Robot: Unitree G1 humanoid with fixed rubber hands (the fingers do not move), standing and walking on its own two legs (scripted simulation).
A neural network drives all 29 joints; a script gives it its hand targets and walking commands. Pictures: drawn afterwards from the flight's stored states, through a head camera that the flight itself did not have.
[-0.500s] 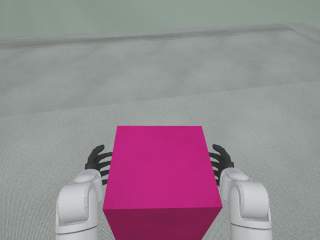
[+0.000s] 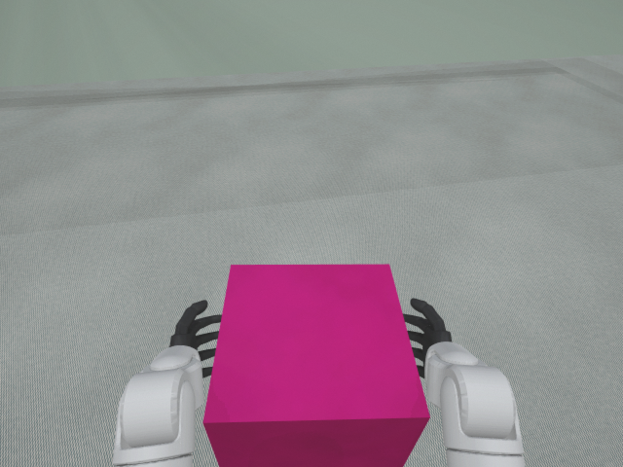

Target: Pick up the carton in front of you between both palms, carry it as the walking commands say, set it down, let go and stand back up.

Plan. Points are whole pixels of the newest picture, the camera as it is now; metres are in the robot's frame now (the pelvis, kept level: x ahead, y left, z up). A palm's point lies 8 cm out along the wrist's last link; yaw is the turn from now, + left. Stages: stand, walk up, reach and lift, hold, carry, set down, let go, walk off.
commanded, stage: carry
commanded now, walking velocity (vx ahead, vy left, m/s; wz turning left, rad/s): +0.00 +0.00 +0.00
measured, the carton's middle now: (310, 383) +0.26 +0.00 +0.00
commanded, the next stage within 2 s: hold in 0.78 s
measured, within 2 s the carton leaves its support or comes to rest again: neither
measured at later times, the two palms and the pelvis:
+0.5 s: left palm (191, 388) +0.24 +0.15 +0.03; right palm (434, 384) +0.24 -0.15 +0.03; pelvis -0.04 +0.00 +0.00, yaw +0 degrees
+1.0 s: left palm (196, 401) +0.22 +0.14 +0.04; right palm (450, 400) +0.21 -0.16 +0.04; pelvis -0.06 +0.00 +0.01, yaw -2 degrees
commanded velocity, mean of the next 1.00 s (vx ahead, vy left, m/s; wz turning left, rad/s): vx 0.00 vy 0.00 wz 0.00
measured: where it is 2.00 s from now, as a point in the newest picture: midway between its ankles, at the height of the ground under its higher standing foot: outside the picture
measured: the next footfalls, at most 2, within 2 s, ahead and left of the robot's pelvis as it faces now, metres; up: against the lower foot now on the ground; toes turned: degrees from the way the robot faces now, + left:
none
